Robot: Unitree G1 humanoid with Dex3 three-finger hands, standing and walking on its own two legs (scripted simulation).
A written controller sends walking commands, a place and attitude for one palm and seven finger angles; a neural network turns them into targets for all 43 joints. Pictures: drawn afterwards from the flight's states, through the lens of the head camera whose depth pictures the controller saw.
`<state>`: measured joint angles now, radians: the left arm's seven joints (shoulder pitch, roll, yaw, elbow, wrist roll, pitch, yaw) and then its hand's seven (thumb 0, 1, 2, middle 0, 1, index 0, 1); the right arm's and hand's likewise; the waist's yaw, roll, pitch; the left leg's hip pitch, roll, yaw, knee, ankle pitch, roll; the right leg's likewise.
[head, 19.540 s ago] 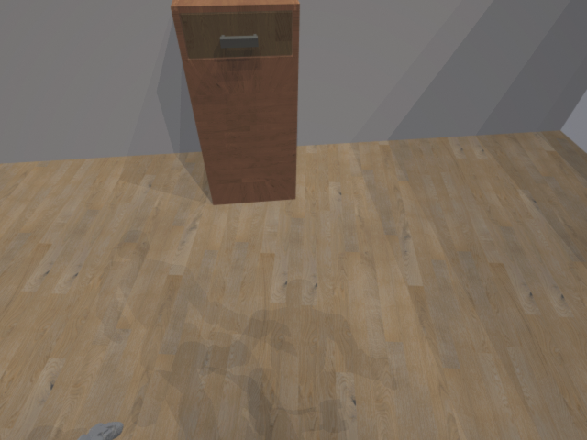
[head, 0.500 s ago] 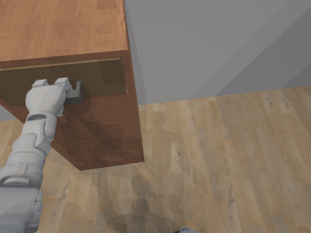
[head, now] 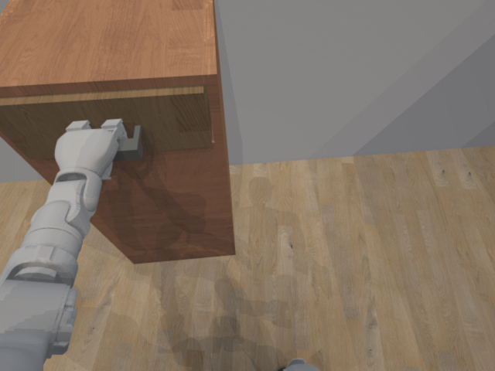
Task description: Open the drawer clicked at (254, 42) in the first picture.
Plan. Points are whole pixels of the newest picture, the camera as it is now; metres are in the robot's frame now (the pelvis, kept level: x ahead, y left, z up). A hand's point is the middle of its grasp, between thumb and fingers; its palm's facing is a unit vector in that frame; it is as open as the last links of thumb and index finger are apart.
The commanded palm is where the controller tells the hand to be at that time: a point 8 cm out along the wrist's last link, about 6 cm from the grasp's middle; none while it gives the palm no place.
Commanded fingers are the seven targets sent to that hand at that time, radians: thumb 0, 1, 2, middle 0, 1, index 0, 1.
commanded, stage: pull the drawer open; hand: left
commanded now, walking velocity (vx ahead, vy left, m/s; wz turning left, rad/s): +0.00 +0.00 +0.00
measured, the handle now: (106, 141) +0.49 +0.26 +0.05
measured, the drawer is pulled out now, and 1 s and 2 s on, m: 0.02 0.06 0.19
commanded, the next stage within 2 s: none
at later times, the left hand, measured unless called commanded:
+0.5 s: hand (102, 170) +0.44 +0.26 +0.03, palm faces -0.06 -0.01 -1.00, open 6.0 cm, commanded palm +0.40 +0.27 +0.08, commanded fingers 0.00 0.90 0.90 -0.40 -1.35 -0.40 -1.35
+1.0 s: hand (98, 189) +0.41 +0.26 +0.03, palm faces +0.02 -0.02 -1.00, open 5.9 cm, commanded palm +0.39 +0.27 +0.08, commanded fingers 0.00 0.90 0.90 -0.40 -1.35 -0.40 -1.35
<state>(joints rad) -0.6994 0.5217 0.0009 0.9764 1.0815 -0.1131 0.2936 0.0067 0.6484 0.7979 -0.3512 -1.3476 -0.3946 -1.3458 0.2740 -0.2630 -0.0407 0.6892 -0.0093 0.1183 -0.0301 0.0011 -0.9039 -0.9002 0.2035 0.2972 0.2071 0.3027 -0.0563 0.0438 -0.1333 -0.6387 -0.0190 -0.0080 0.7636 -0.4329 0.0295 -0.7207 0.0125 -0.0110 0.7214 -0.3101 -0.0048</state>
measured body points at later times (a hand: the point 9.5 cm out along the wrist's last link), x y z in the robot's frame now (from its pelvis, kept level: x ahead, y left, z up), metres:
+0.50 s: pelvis -0.02 +0.00 +0.00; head +0.08 -0.01 +0.44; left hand +0.44 +0.26 +0.08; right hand -0.02 -0.28 -0.13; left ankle -0.05 +0.10 -0.71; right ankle +0.01 -0.12 -0.71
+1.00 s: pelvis +0.02 +0.01 +0.01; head +0.09 +0.01 +0.45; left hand +0.40 +0.26 +0.08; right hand +0.17 -0.24 -0.11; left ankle -0.05 +0.10 -0.71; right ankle +0.01 -0.12 -0.71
